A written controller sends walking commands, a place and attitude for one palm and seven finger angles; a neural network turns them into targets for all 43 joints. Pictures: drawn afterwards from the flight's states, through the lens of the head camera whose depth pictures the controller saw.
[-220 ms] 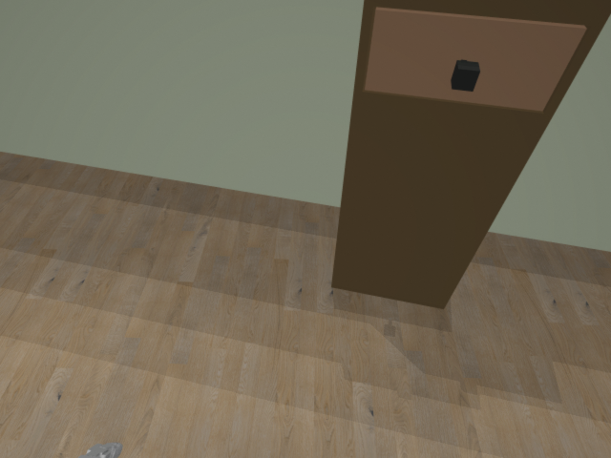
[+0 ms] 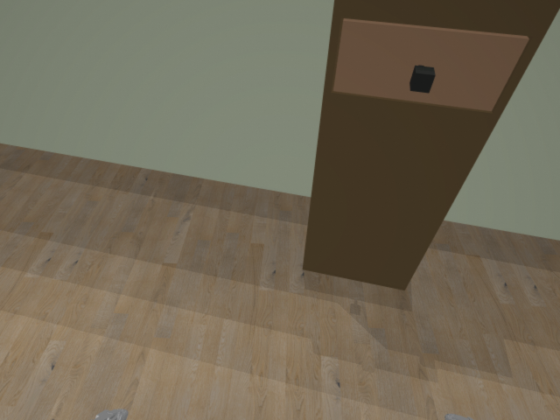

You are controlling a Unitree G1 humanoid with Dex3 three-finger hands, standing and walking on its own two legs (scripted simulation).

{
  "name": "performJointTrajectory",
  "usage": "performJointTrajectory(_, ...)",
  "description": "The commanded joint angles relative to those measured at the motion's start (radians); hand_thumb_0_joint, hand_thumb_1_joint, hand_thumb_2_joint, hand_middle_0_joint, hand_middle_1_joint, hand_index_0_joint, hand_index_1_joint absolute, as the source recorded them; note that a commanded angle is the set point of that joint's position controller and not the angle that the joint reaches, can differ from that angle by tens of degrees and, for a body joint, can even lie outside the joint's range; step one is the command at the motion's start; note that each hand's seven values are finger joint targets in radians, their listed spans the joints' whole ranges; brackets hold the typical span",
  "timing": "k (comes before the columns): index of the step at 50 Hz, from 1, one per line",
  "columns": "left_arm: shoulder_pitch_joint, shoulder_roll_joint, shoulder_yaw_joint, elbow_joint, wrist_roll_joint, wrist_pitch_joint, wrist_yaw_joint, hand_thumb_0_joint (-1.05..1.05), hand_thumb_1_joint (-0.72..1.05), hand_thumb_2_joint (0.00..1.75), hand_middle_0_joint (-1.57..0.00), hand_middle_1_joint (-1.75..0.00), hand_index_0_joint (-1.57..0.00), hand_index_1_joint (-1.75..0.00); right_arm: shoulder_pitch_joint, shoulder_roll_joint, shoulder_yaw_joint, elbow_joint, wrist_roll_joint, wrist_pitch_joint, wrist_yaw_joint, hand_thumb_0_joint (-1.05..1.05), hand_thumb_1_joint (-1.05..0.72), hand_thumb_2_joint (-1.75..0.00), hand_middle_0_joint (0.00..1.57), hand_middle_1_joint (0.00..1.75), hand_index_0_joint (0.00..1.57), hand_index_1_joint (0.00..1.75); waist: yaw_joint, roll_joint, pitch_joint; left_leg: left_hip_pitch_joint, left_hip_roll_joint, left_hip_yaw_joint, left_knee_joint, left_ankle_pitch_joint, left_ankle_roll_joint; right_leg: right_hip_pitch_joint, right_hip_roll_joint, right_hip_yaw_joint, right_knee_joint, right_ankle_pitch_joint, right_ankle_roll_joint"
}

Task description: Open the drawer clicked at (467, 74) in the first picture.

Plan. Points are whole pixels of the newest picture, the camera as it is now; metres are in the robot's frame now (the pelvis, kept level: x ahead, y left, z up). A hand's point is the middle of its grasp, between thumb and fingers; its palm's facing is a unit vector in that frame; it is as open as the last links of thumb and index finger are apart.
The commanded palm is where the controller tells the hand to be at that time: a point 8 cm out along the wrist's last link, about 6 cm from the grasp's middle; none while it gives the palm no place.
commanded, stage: stand and wait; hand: left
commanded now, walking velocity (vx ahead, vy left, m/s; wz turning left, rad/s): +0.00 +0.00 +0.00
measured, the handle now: (421, 75) +0.80 -0.27 +0.14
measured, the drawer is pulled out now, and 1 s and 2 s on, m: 0.00 0.00 0.00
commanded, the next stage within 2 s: look at it before walking up in 0.60 s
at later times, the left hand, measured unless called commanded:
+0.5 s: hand out of the picture +0.05 +0.24 -0.15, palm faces -0.02 -0.94 -0.33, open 7.4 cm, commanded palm none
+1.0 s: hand out of the picture +0.06 +0.24 -0.15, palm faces -0.02 -0.94 -0.33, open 7.4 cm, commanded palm none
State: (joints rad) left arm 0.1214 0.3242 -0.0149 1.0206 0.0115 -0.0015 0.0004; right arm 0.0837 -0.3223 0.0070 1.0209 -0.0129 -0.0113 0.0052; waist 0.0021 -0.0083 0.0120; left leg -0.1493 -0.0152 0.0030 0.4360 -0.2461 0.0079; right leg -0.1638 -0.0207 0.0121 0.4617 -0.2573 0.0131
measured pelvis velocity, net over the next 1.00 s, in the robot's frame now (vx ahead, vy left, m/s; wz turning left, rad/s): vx -0.01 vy -0.01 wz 0.01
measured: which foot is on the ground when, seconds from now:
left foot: down 0.00-1.00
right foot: down 0.00-1.00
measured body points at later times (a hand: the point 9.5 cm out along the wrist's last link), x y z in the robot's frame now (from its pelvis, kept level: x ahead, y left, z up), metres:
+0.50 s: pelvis -0.02 -0.01 +0.00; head -0.01 -0.01 +0.45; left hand +0.05 +0.29 -0.13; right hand +0.05 -0.30 -0.13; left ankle +0.00 +0.12 -0.74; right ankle +0.00 -0.13 -0.74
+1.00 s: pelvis -0.01 -0.01 +0.00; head -0.01 -0.01 +0.45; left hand +0.07 +0.28 -0.13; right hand +0.07 -0.30 -0.13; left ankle +0.00 +0.12 -0.74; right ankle +0.00 -0.13 -0.74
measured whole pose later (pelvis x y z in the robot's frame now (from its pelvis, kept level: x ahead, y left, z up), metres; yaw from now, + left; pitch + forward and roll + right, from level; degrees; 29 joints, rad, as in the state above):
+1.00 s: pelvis -0.01 -0.01 +0.00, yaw +0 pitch -2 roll +0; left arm 0.13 0.33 -0.01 1.09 0.01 -0.01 0.00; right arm 0.11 -0.33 0.01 1.11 -0.01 -0.01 0.01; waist 0.00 0.00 0.04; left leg -0.14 0.00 -0.01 0.37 -0.19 -0.01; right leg -0.15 -0.01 0.00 0.39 -0.20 0.00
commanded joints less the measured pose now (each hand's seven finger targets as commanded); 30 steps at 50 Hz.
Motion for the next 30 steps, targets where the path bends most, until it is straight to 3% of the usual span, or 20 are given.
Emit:
performJointTrajectory(1, -0.046, 0.218, 0.050, -0.062, 0.001, -0.020, 0.013, 0.00, 0.90, 0.90, -0.20, -0.30, -0.20, -0.30, -0.041, -0.210, -0.052, -0.052, -0.002, -0.022, -0.018, 0.00, -0.90, -0.90, 0.20, 0.30, 0.20, 0.30, -0.003, 0.009, -0.030, -0.013, 0.116, -0.089, -0.091, 0.158, 0.028, -0.005, -0.094, 0.081, -0.083, 0.158, -0.046)
performJointTrajectory(30, -0.020, 0.221, 0.049, 0.004, 0.000, -0.025, 0.011, 0.00, 0.90, 0.90, -0.20, -0.30, -0.20, -0.30, 0.008, -0.213, -0.043, 0.032, 0.003, -0.021, -0.014, 0.00, -0.90, -0.90, 0.20, 0.30, 0.20, 0.30, 0.000, 0.001, -0.015, -0.025, 0.122, -0.110, -0.128, 0.090, 0.018, -0.003, -0.103, 0.100, -0.152, 0.047, -0.047)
